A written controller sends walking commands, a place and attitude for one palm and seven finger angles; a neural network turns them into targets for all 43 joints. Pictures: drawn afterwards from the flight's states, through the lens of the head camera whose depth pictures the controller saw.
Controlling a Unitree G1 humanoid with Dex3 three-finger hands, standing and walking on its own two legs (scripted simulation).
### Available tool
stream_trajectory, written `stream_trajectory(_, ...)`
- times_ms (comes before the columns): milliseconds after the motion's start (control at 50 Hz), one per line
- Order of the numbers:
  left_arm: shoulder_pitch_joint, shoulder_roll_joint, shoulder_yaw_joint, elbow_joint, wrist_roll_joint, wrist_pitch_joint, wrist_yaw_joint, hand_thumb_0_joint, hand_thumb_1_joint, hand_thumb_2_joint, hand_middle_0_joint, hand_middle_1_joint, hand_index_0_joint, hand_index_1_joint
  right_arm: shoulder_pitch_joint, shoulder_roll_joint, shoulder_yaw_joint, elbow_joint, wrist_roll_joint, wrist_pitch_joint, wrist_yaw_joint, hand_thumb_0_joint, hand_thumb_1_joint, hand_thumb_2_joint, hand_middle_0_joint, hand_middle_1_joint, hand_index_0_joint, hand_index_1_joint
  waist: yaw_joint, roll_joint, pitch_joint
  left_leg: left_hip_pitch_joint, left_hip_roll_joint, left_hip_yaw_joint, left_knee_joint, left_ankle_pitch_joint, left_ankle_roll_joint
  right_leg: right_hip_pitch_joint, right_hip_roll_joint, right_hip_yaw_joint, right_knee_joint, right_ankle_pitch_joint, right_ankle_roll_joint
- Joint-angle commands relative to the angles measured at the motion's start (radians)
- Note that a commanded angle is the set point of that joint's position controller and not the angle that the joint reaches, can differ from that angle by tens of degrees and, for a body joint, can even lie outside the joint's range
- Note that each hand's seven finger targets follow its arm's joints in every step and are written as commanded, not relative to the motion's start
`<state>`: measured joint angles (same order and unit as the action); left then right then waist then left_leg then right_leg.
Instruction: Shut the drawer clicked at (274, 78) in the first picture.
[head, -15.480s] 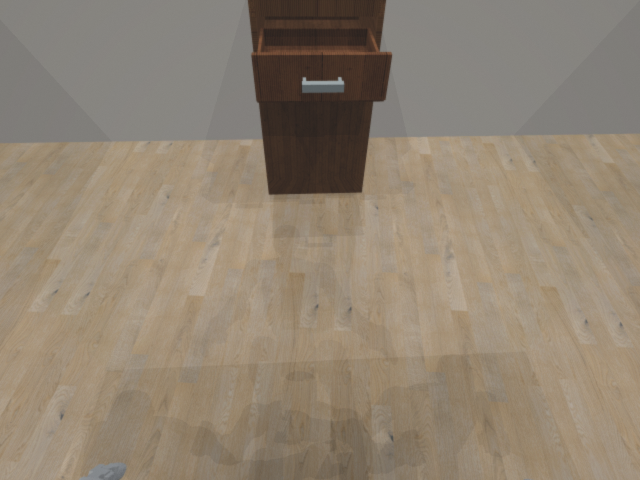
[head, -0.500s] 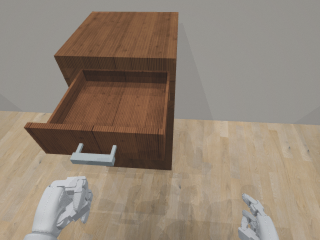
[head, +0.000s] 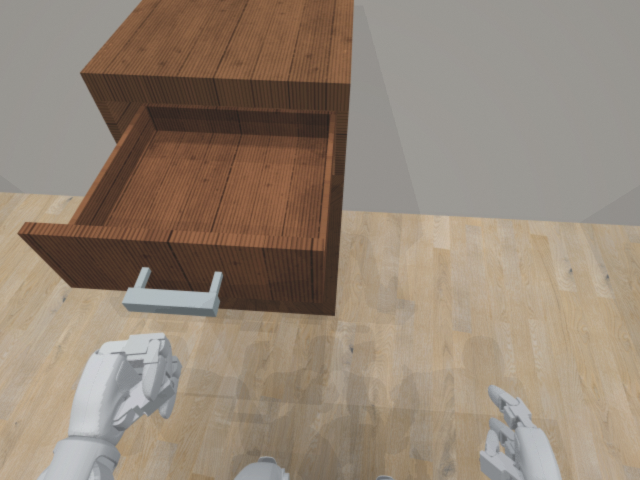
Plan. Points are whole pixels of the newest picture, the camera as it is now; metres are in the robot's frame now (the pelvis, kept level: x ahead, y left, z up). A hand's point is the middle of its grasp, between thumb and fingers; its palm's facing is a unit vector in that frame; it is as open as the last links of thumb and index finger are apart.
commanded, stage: bring the fist close to the handle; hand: left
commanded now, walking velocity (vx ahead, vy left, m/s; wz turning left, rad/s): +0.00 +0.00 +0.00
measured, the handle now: (176, 289) +0.36 +0.22 +0.00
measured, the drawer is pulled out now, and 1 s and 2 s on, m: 0.30 0.30 0.21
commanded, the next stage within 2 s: push the drawer shut in 0.86 s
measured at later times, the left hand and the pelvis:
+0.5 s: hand (195, 368) +0.26 +0.17 +0.00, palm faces -0.08 -1.00 -0.04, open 3.2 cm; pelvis -0.03 +0.02 -0.04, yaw -1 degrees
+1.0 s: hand (198, 354) +0.27 +0.16 +0.01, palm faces -0.04 -1.00 -0.06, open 3.3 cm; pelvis -0.02 +0.01 -0.04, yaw -1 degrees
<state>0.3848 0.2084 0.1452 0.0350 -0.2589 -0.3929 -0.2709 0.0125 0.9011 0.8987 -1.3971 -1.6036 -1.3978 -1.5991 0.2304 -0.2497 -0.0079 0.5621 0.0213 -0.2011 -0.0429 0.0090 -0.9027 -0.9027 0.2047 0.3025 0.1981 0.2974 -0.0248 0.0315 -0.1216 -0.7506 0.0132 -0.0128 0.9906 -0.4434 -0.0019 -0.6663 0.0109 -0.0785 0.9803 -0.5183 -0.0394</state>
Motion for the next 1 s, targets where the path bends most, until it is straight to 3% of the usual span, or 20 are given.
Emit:
stream_trajectory(0, -0.070, 0.110, 0.047, -0.186, 0.003, -0.105, 0.023, 0.000, 0.900, 0.900, -1.400, -1.600, -1.400, -1.600, -0.057, -0.111, -0.042, -0.151, -0.001, -0.045, -0.004, 0.000, -0.900, -0.900, 0.200, 0.300, 0.200, 0.300, 0.000, -0.034, -0.185, 0.101, -0.014, -0.017, -0.059, 0.248, 0.035, 0.009, -0.006, 0.047, -0.102, 0.317, 0.028)
stream_trajectory(40, -0.110, 0.099, 0.019, -0.190, 0.009, -0.114, 0.023, 0.000, 0.900, 0.900, -1.400, -1.600, -1.400, -1.600, -0.058, -0.115, -0.040, -0.159, -0.002, -0.043, -0.003, 0.000, -0.900, -0.900, 0.200, 0.300, 0.200, 0.300, -0.007, -0.003, -0.203, 0.090, -0.013, -0.018, -0.044, 0.220, 0.034, -0.033, -0.006, 0.046, -0.081, 0.276, 0.025)
stream_trajectory(160, -0.205, 0.112, 0.028, -0.171, 0.018, -0.108, 0.051, 0.000, 0.900, 0.900, -1.400, -1.600, -1.400, -1.600, -0.060, -0.122, -0.036, -0.163, -0.004, -0.028, -0.003, 0.000, -0.900, -0.900, 0.200, 0.300, 0.200, 0.300, -0.004, 0.018, -0.238, 0.052, -0.005, -0.033, -0.024, 0.152, 0.028, -0.098, 0.001, 0.035, -0.041, 0.173, 0.017)
stream_trajectory(280, -0.267, 0.069, -0.030, -0.149, 0.037, -0.091, 0.085, 0.000, 0.900, 0.900, -1.400, -1.600, -1.400, -1.600, -0.059, -0.124, -0.032, -0.173, -0.007, -0.009, 0.005, 0.000, -0.900, -0.900, 0.200, 0.300, 0.200, 0.300, -0.010, 0.032, -0.272, 0.046, -0.001, -0.051, -0.006, 0.130, 0.026, -0.157, 0.003, 0.022, -0.006, 0.139, 0.013)
stream_trajectory(300, -0.264, 0.083, -0.019, -0.121, 0.042, -0.084, 0.091, 0.000, 0.900, 0.900, -1.400, -1.600, -1.400, -1.600, -0.051, -0.129, -0.031, -0.173, -0.009, -0.003, 0.006, 0.000, -0.900, -0.900, 0.200, 0.300, 0.200, 0.300, -0.015, -0.004, -0.265, 0.024, 0.001, -0.055, -0.002, 0.120, 0.028, -0.162, 0.007, 0.021, -0.002, 0.129, 0.013)
stream_trajectory(360, -0.332, 0.093, -0.011, -0.087, 0.055, -0.078, 0.099, 0.000, 0.900, 0.900, -1.400, -1.600, -1.400, -1.600, -0.051, -0.132, -0.031, -0.170, -0.009, 0.015, 0.008, 0.000, -0.900, -0.900, 0.200, 0.300, 0.200, 0.300, -0.015, -0.013, -0.269, -0.006, 0.000, -0.055, 0.013, 0.093, 0.026, -0.186, 0.007, 0.024, 0.014, 0.108, 0.013)
stream_trajectory(380, -0.349, 0.075, -0.030, -0.081, 0.058, -0.078, 0.100, 0.000, 0.900, 0.900, -1.400, -1.600, -1.400, -1.600, -0.056, -0.130, -0.031, -0.172, -0.010, 0.019, 0.009, 0.000, -0.900, -0.900, 0.200, 0.300, 0.200, 0.300, -0.018, 0.001, -0.271, -0.006, -0.002, -0.054, 0.018, 0.084, 0.026, -0.200, 0.006, 0.025, 0.017, 0.099, 0.013)
stream_trajectory(400, -0.350, 0.099, -0.006, -0.063, 0.061, -0.076, 0.108, 0.000, 0.900, 0.900, -1.400, -1.600, -1.400, -1.600, -0.052, -0.132, -0.031, -0.170, -0.011, 0.026, 0.009, 0.000, -0.900, -0.900, 0.200, 0.300, 0.200, 0.300, -0.015, -0.006, -0.261, -0.021, 0.000, -0.056, 0.021, 0.075, 0.027, -0.208, 0.008, 0.025, 0.020, 0.089, 0.011)
stream_trajectory(440, -0.405, 0.093, -0.013, -0.047, 0.065, -0.081, 0.115, 0.000, 0.900, 0.900, -1.400, -1.600, -1.400, -1.600, -0.055, -0.132, -0.028, -0.170, -0.011, 0.036, 0.011, 0.000, -0.900, -0.900, 0.200, 0.300, 0.200, 0.300, -0.018, 0.000, -0.257, -0.034, -0.003, -0.058, 0.026, 0.050, 0.025, -0.229, 0.007, 0.024, 0.029, 0.069, 0.010)
stream_trajectory(480, -0.426, 0.109, 0.000, -0.083, 0.060, -0.087, 0.124, 0.000, 0.900, 0.900, -1.400, -1.600, -1.400, -1.600, -0.056, -0.130, -0.028, -0.178, -0.011, 0.042, 0.013, 0.000, -0.900, -0.900, 0.200, 0.300, 0.200, 0.300, -0.007, 0.023, -0.293, -0.018, -0.005, -0.054, 0.022, 0.048, 0.025, -0.205, 0.007, 0.031, 0.022, 0.064, 0.008)
stream_trajectory(500, -0.411, 0.138, 0.026, -0.100, 0.062, -0.090, 0.130, 0.000, 0.900, 0.900, -1.400, -1.600, -1.400, -1.600, -0.058, -0.134, -0.031, -0.183, -0.010, 0.045, 0.011, 0.000, -0.900, -0.900, 0.200, 0.300, 0.200, 0.300, 0.003, 0.032, -0.316, -0.006, -0.002, -0.053, 0.021, 0.067, 0.026, -0.193, 0.008, 0.032, 0.024, 0.076, 0.005)
stream_trajectory(560, -0.437, 0.113, -0.009, -0.140, 0.064, -0.087, 0.138, 0.000, 0.900, 0.900, -1.400, -1.600, -1.400, -1.600, -0.053, -0.129, -0.028, -0.184, -0.009, 0.051, 0.012, 0.000, -0.900, -0.900, 0.200, 0.300, 0.200, 0.300, -0.003, 0.066, -0.356, 0.044, 0.000, -0.059, 0.015, 0.106, 0.022, -0.190, 0.007, 0.027, 0.028, 0.107, 0.006)
stream_trajectory(640, -0.409, 0.075, -0.051, -0.077, 0.066, -0.059, 0.139, 0.000, 0.900, 0.900, -1.400, -1.600, -1.400, -1.600, -0.040, -0.133, -0.028, -0.175, -0.006, 0.063, 0.014, 0.000, -0.900, -0.900, 0.200, 0.300, 0.200, 0.300, -0.029, -0.001, -0.301, 0.017, 0.005, -0.062, 0.015, 0.102, 0.026, -0.200, 0.010, 0.020, 0.015, 0.115, 0.013)
stream_trajectory(700, -0.400, 0.075, -0.058, -0.023, 0.077, -0.036, 0.138, 0.000, 0.900, 0.900, -1.400, -1.600, -1.400, -1.600, -0.034, -0.140, -0.027, -0.178, -0.001, 0.076, 0.013, 0.000, -0.900, -0.900, 0.200, 0.300, 0.200, 0.300, -0.033, -0.020, -0.247, -0.021, 0.002, -0.062, 0.008, 0.059, 0.028, -0.208, 0.010, 0.019, 0.005, 0.084, 0.012)
stream_trajectory(740, -0.417, 0.077, -0.049, -0.033, 0.075, -0.034, 0.141, 0.000, 0.900, 0.900, -1.400, -1.600, -1.400, -1.600, -0.036, -0.138, -0.030, -0.183, -0.002, 0.081, 0.012, 0.000, -0.900, -0.900, 0.200, 0.300, 0.200, 0.300, -0.026, -0.014, -0.270, -0.016, -0.002, -0.051, 0.014, 0.067, 0.030, -0.191, 0.008, 0.027, 0.001, 0.094, 0.013)
stream_trajectory(800, -0.384, 0.148, 0.032, -0.069, 0.069, -0.052, 0.155, 0.000, 0.900, 0.900, -1.400, -1.600, -1.400, -1.600, -0.033, -0.136, -0.032, -0.188, -0.005, 0.086, 0.009, 0.000, -0.900, -0.900, 0.200, 0.300, 0.200, 0.300, 0.001, -0.013, -0.310, -0.010, -0.004, -0.042, 0.018, 0.126, 0.029, -0.137, 0.010, 0.034, 0.006, 0.146, 0.008)
stream_trajectory(860, -0.386, 0.115, 0.003, -0.134, 0.070, -0.088, 0.164, 0.000, 0.900, 0.900, -1.400, -1.600, -1.400, -1.600, -0.040, -0.120, -0.030, -0.192, -0.010, 0.085, 0.016, 0.000, -0.900, -0.900, 0.200, 0.300, 0.200, 0.300, 0.005, 0.050, -0.345, 0.040, -0.002, -0.038, 0.023, 0.192, 0.024, -0.135, 0.006, 0.032, 0.025, 0.204, 0.006)
stream_trajectory(920, -0.327, 0.083, -0.031, -0.128, 0.073, -0.102, 0.164, 0.000, 0.900, 0.900, -1.400, -1.600, -1.400, -1.600, -0.034, -0.118, -0.031, -0.186, -0.012, 0.084, 0.023, 0.000, -0.900, -0.900, 0.200, 0.300, 0.200, 0.300, -0.006, 0.046, -0.331, 0.050, 0.001, -0.040, 0.034, 0.235, 0.024, -0.144, 0.008, 0.028, 0.032, 0.243, 0.007)
stream_trajectory(980, -0.347, 0.081, -0.046, -0.077, 0.077, -0.087, 0.148, 0.000, 0.900, 0.900, -1.400, -1.600, -1.400, -1.600, -0.026, -0.128, -0.035, -0.175, -0.010, 0.090, 0.024, 0.000, -0.900, -0.900, 0.200, 0.300, 0.200, 0.300, -0.033, -0.005, -0.297, 0.003, 0.001, -0.034, 0.051, 0.190, 0.029, -0.156, 0.007, 0.036, 0.021, 0.233, 0.016)
